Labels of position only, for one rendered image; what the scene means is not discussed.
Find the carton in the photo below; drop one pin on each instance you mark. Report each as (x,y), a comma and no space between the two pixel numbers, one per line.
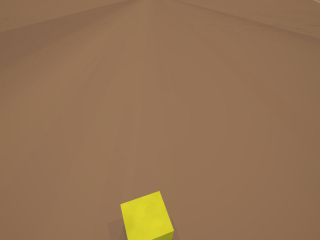
(146,218)

